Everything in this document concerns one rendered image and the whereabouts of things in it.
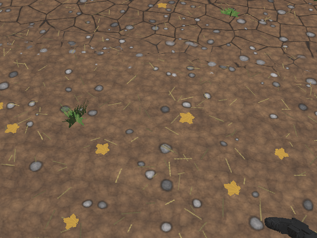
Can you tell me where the robot right hand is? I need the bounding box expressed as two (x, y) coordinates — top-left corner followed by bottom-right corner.
(264, 217), (317, 238)

